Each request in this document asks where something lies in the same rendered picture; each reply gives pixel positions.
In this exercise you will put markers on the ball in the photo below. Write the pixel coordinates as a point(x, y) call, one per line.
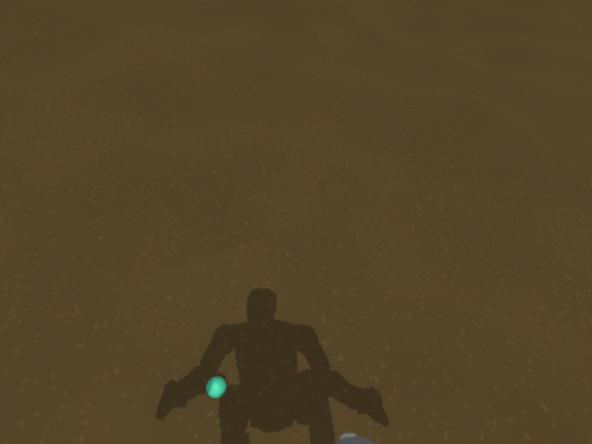
point(216, 386)

